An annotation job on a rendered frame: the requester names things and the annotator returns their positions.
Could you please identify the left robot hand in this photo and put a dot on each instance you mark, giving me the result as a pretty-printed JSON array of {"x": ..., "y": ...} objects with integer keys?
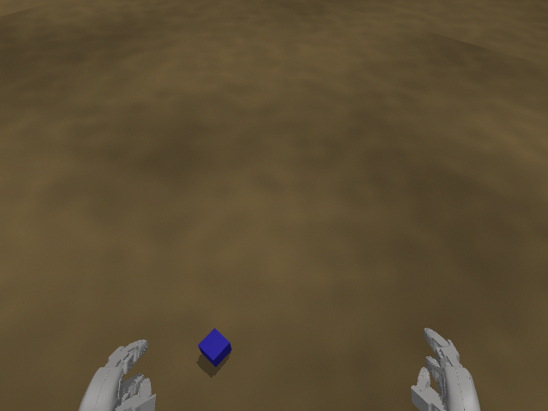
[{"x": 107, "y": 392}]

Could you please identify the right robot hand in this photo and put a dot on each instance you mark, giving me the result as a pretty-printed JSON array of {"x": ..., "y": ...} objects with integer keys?
[{"x": 455, "y": 383}]

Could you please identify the cube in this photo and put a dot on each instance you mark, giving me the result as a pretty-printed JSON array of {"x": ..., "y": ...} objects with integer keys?
[{"x": 215, "y": 347}]

